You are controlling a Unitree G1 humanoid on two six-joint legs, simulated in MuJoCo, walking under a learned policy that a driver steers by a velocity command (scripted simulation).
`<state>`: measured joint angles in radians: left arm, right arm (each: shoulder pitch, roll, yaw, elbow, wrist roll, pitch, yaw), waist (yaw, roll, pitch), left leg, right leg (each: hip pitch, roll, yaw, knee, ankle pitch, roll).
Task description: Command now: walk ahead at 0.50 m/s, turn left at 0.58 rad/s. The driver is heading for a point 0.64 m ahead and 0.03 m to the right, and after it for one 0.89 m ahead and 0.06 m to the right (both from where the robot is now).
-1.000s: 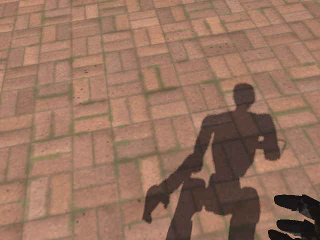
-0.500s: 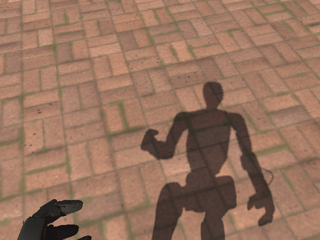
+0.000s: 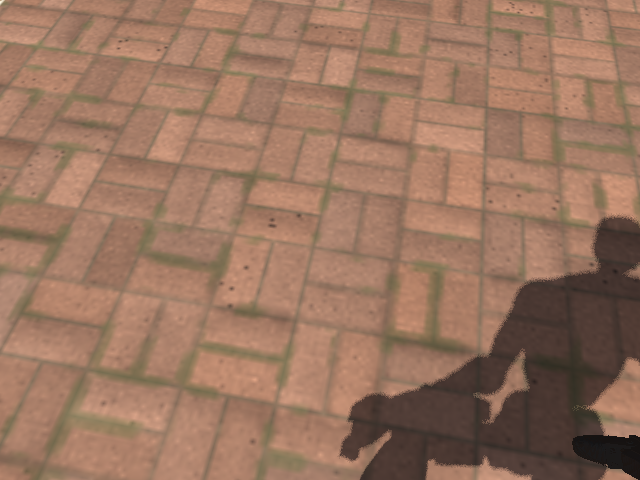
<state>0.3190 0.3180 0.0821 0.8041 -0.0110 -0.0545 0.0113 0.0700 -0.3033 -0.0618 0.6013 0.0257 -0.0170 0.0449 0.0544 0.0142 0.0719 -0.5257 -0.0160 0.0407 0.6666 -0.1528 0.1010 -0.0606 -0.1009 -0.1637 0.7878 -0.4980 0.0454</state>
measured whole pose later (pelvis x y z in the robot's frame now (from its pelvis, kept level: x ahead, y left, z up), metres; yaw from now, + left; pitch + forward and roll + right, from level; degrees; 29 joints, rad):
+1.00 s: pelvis +0.54 +0.07 +0.02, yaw +3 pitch +2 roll +0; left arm 0.40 0.30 0.06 0.77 -0.03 -0.03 0.01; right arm 0.08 -0.27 -0.03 0.65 0.00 -0.10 0.01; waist 0.07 -0.03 0.00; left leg -0.38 -0.03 -0.02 0.53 -0.18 0.02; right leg -0.28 0.05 0.14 0.95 -0.48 -0.02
